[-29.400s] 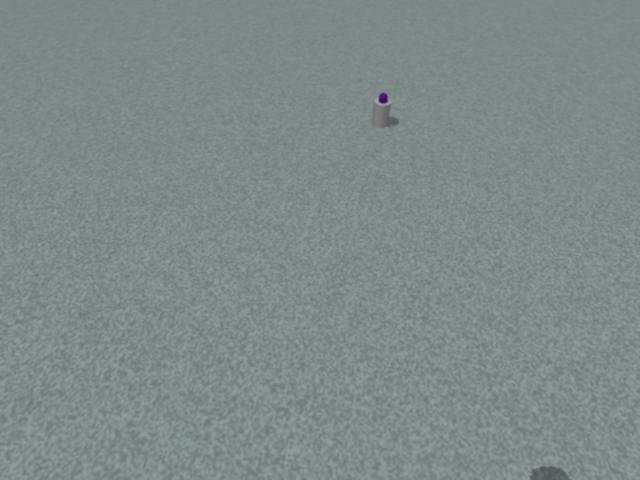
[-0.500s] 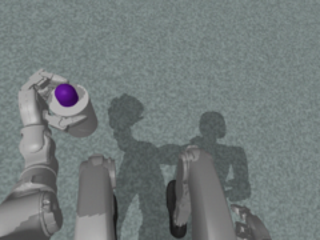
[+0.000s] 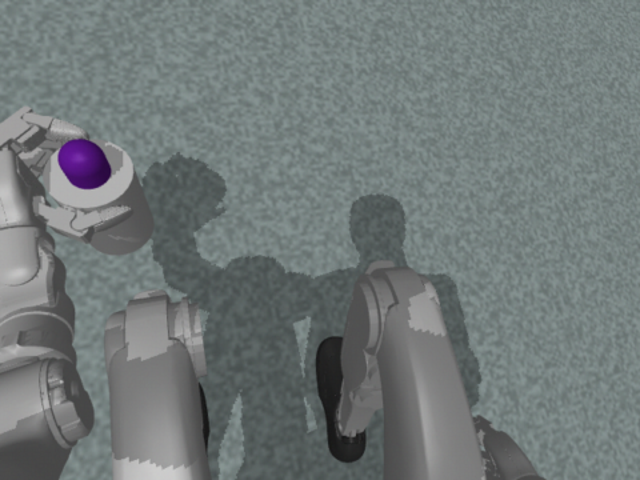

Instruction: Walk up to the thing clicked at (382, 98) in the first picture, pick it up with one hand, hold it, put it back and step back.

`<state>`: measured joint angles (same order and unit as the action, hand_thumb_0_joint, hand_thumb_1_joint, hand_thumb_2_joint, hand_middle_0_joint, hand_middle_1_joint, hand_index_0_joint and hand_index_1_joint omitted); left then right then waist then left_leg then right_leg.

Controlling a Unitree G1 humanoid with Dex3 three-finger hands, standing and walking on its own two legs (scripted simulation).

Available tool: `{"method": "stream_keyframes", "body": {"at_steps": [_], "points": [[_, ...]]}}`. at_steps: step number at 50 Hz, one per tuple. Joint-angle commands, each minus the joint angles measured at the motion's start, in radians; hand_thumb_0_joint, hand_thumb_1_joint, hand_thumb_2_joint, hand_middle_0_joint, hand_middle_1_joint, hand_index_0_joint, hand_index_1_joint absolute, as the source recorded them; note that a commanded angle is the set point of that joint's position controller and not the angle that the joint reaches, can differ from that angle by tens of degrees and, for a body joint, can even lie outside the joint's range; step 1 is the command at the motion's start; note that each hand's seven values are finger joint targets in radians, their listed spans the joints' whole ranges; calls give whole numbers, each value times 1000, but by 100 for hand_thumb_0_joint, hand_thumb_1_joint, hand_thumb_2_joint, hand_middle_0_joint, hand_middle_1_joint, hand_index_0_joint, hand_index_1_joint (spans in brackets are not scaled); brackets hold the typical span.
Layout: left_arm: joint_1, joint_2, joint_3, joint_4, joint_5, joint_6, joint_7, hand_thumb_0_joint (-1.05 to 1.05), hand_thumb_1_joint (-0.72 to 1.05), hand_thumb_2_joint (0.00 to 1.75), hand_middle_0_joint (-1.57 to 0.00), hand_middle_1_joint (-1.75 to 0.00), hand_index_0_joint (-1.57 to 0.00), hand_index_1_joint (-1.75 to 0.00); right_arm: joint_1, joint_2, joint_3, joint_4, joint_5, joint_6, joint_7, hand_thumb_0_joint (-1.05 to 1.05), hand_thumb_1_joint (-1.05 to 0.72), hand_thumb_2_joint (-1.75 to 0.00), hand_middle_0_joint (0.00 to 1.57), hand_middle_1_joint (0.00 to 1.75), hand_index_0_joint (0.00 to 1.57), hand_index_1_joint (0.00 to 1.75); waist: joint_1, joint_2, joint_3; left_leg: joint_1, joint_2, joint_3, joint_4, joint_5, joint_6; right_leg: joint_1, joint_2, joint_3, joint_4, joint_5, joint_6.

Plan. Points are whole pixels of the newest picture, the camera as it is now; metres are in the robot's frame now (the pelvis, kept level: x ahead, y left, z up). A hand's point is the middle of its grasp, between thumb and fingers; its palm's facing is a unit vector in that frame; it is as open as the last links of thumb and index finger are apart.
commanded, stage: crouch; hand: left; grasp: from the side
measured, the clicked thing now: (101, 193) +0.46 +0.21 -0.12
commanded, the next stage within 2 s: lower in 0.40 s
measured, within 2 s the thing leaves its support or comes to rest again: neither
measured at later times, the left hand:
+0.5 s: hand (86, 183) +0.47 +0.23 -0.13, palm faces +0.18 -0.98 -0.04, open 10.6 cm
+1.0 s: hand (99, 196) +0.48 +0.23 -0.19, palm faces +0.20 -0.98 -0.03, open 10.6 cm
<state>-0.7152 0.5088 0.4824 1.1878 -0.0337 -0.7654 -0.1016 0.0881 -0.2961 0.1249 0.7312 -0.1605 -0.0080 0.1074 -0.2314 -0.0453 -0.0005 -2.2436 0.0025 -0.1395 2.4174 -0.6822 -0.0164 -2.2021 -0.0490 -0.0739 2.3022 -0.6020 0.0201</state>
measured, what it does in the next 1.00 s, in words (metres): stands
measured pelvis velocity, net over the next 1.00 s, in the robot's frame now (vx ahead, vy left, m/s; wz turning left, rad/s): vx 0.00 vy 0.01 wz -0.10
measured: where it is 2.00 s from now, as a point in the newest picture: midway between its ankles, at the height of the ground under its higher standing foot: (269, 442)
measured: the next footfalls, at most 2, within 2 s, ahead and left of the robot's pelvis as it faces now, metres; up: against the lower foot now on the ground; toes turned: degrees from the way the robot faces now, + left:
none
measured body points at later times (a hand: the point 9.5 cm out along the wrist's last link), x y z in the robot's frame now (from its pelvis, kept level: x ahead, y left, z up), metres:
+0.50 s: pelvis +0.00 +0.01 -0.02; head +0.24 +0.10 +0.35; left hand +0.46 +0.28 -0.13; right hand +0.08 -0.27 -0.11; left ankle +0.09 +0.13 -0.30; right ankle +0.12 -0.13 -0.30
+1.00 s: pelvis +0.00 +0.01 -0.03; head +0.26 +0.13 +0.31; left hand +0.46 +0.28 -0.18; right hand +0.09 -0.27 -0.10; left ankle +0.09 +0.13 -0.30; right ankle +0.12 -0.13 -0.30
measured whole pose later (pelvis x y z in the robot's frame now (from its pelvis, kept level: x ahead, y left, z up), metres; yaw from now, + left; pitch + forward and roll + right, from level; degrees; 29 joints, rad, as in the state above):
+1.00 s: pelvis +0.00 +0.01 -0.03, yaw -6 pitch +21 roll -14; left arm -0.74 0.74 0.48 1.34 -0.04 -0.92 -0.03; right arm -0.05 -0.35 0.36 0.66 -0.29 0.02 0.14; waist -0.29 -0.18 0.23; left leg -2.26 -0.01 -0.27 2.58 -0.71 -0.02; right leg -2.15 -0.02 -0.18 2.36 -0.59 0.05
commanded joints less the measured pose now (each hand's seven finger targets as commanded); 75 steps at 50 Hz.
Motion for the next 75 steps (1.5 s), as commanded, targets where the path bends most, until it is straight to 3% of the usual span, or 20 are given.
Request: {"method": "stream_keyframes", "body": {"at_steps": [1,4,5,8,12,14,20,25,28,33,34,47,49,53,56,61,65,66,71,75], "points": [[-432,249,22,-304,-43,-141,-4,0,3,124,-128,-138,-128,-140,131,-267,-59,-31,-14,-1,-7,0,-94,-92,20,30,20,30,-13,351,-722,469,-7,60,-279,130,12,391,50,-66,-178,146,-48],[-465,272,21,-338,-51,-154,9,0,4,124,-129,-138,-129,-140,122,-270,-50,-31,-23,1,-6,0,-94,-92,20,30,20,30,-24,335,-719,418,-8,65,-249,90,20,418,55,-61,-183,125,-41],[-452,279,38,-330,-51,-156,14,0,4,126,-129,-139,-129,-141,132,-277,-46,-30,-25,1,-6,0,-94,-92,20,30,20,30,-23,341,-729,441,-7,60,-250,115,17,427,53,-67,-179,147,-41],[-432,297,26,-311,-39,-163,18,0,5,124,-129,-138,-129,-140,123,-285,-35,-30,-31,7,-3,0,-95,-92,20,30,20,30,-25,366,-710,447,-4,48,-251,123,11,408,57,-79,-161,146,-45],[-421,292,10,-312,-42,-169,12,0,5,124,-130,-139,-130,-141,108,-292,-21,-33,-38,11,-1,0,-95,-92,20,30,20,30,-33,376,-681,433,-2,44,-242,126,11,405,60,-86,-154,151,-45],[-385,295,29,-278,-41,-165,13,0,4,126,-132,-141,-131,-142,109,-302,-14,-33,-42,12,0,0,-95,-92,20,30,20,30,-34,378,-677,467,0,34,-237,150,6,391,58,-96,-144,169,-46],[-370,290,26,-266,-41,-169,20,0,2,126,-132,-141,-132,-143,105,-311,4,-38,-54,21,6,0,-95,-92,20,30,20,30,-45,388,-652,467,3,19,-229,180,2,394,59,-108,-131,194,-45],[-395,301,1,-301,-37,-179,27,0,1,125,-132,-140,-131,-142,86,-318,15,-44,-59,25,11,0,-95,-92,20,30,20,30,-55,411,-641,473,6,11,-219,178,1,386,63,-116,-119,189,-48],[-400,293,6,-237,-40,-181,39,0,-7,124,-134,-144,-135,-146,86,-322,28,-45,-64,27,13,0,-95,-92,20,30,20,30,-79,381,-600,434,7,8,-207,151,5,391,63,-120,-126,179,-43],[-391,301,3,-149,-40,-225,56,0,0,123,-134,-143,-135,-144,47,-339,65,-62,-82,29,21,0,-94,-91,20,30,20,30,-105,344,-544,426,9,-18,-186,132,6,381,68,-142,-120,167,-37],[-410,340,14,-160,-38,-235,56,0,0,123,-137,-144,-137,-145,46,-341,70,-61,-85,29,21,0,-94,-91,20,30,20,30,-103,349,-547,408,8,-11,-177,119,8,400,72,-138,-128,159,-36],[-419,442,31,-125,-33,-294,72,0,-3,118,-130,-138,-131,-139,-16,-385,142,-76,-132,32,19,0,-94,-91,20,30,20,30,-132,449,-531,505,26,-48,-154,186,-12,425,80,-173,-98,222,-33],[-432,441,9,-102,-25,-300,76,0,0,119,-129,-138,-130,-138,-30,-388,151,-79,-137,36,20,0,-94,-91,20,30,20,30,-148,442,-493,463,26,-53,-150,158,-10,423,83,-180,-95,206,-32],[-407,450,19,-79,-21,-309,86,0,2,121,-131,-139,-131,-140,-43,-395,166,-86,-148,36,19,0,-94,-91,20,30,20,30,-151,435,-481,487,31,-64,-146,184,-14,430,85,-191,-95,228,-27],[-402,437,2,-9,-14,-309,93,0,3,121,-131,-140,-131,-140,-54,-406,179,-87,-153,38,20,0,-93,-91,20,30,20,30,-178,423,-447,495,37,-83,-145,198,-16,419,85,-205,-88,240,-25],[-398,441,-18,60,-8,-320,104,0,5,122,-129,-139,-130,-140,-80,-407,205,-107,-163,46,20,0,-92,-91,20,30,20,30,-193,362,-393,430,36,-89,-133,141,-3,434,93,-215,-107,209,-18],[-397,448,-24,109,0,-332,109,0,8,122,-131,-139,-132,-140,-95,-417,220,-122,-170,52,21,0,-92,-91,20,30,20,30,-199,372,-366,452,40,-114,-154,119,-13,406,94,-236,-100,192,-18],[-409,452,-35,114,1,-338,107,0,10,114,-135,-135,-136,-135,-108,-419,226,-128,-171,53,20,0,-92,-90,20,30,20,30,-205,373,-349,440,40,-117,-154,104,-12,396,96,-240,-101,180,-18],[-406,465,-20,116,-25,-354,100,0,-17,74,-103,-95,-105,-95,-118,-419,238,-137,-177,50,20,0,-92,-90,20,30,20,30,-197,358,-354,421,38,-108,-138,100,-4,438,104,-236,-112,188,-12],[-389,465,-26,129,-18,-354,99,0,-38,44,-74,-63,-76,-63,-128,-421,243,-137,-178,48,17,0,-92,-90,20,30,20,30,-197,368,-336,439,44,-118,-148,102,-10,420,103,-242,-109,190,-14]]}}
